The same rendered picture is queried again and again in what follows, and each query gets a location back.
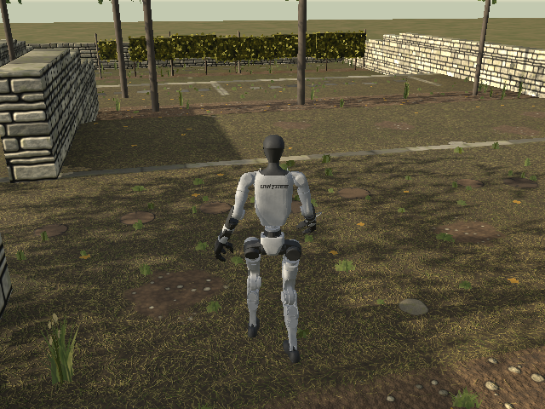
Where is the right robot hand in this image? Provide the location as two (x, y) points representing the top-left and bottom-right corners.
(296, 220), (316, 234)

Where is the right robot upper arm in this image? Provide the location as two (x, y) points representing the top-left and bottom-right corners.
(291, 171), (313, 216)

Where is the robot foot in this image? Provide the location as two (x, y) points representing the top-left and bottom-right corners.
(248, 317), (260, 337)
(283, 340), (301, 363)

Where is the right robot forearm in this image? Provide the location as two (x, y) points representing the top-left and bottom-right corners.
(304, 203), (316, 227)

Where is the left robot upper arm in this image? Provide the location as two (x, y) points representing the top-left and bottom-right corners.
(231, 171), (256, 220)

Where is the left robot forearm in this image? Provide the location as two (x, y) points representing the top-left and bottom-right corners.
(218, 206), (238, 244)

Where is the robot right foot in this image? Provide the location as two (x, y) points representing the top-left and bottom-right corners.
(283, 340), (301, 363)

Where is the left robot hand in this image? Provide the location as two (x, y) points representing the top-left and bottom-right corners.
(214, 239), (233, 262)

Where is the robot left foot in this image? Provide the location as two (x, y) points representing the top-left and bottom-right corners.
(248, 317), (260, 337)

